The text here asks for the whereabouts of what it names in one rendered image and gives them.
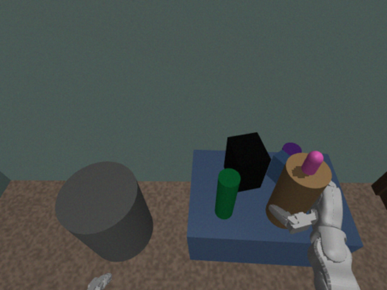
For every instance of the bed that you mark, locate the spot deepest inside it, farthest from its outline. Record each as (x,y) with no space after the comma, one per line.
(380,188)

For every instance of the left robot hand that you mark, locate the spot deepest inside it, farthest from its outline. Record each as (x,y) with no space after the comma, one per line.
(100,283)

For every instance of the right robot hand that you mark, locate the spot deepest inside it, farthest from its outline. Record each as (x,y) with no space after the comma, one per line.
(326,210)

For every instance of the right robot arm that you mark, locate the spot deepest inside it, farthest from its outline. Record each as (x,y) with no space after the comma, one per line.
(331,260)

